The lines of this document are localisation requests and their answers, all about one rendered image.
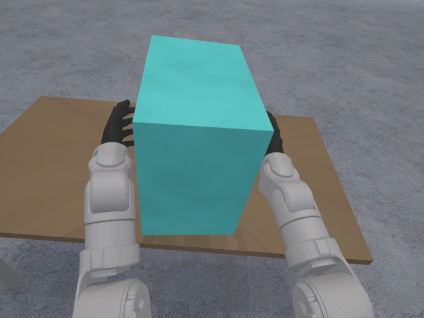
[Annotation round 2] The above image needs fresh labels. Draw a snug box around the carton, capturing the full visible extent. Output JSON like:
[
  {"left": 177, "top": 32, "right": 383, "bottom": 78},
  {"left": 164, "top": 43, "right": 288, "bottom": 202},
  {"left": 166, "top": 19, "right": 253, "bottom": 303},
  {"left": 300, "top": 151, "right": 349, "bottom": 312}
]
[{"left": 132, "top": 35, "right": 274, "bottom": 235}]

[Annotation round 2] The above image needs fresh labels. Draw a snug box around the robot right upper arm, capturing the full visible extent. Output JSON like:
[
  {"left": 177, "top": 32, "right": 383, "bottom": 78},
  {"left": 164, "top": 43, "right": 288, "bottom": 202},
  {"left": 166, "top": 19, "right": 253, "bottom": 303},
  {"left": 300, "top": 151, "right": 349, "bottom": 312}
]
[{"left": 292, "top": 271, "right": 374, "bottom": 318}]

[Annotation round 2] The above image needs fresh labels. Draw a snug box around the robot left upper arm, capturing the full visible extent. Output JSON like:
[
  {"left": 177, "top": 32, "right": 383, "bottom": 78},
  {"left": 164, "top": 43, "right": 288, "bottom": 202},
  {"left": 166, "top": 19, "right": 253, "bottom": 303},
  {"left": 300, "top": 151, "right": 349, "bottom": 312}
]
[{"left": 74, "top": 278, "right": 152, "bottom": 318}]

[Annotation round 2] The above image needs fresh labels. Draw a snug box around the robot right forearm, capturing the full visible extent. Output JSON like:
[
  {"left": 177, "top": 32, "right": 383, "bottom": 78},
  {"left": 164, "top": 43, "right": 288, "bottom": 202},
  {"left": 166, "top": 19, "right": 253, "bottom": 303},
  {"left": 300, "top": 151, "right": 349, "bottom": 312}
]
[{"left": 258, "top": 152, "right": 374, "bottom": 315}]

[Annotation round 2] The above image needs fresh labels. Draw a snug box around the robot left hand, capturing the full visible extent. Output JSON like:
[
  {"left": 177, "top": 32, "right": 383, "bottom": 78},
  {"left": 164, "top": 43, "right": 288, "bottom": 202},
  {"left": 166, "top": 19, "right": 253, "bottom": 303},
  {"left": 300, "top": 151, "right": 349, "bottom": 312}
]
[{"left": 101, "top": 99, "right": 135, "bottom": 147}]

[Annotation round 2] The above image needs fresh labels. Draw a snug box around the robot right hand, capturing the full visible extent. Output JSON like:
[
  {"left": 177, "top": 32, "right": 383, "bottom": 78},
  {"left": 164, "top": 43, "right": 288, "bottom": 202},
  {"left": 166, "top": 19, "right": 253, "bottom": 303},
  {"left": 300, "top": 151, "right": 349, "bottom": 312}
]
[{"left": 264, "top": 111, "right": 284, "bottom": 157}]

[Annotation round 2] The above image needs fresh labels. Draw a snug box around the robot left forearm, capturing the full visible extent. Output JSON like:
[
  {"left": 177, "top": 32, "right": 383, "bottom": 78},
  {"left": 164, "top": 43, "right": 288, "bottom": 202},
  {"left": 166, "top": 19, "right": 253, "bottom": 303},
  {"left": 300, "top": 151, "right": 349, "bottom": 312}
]
[{"left": 72, "top": 142, "right": 140, "bottom": 318}]

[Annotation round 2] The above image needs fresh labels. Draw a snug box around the table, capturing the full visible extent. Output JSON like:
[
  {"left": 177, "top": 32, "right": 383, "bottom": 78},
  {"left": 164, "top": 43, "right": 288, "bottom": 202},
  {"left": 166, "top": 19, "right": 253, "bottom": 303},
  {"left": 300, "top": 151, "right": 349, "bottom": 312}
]
[{"left": 0, "top": 96, "right": 373, "bottom": 289}]

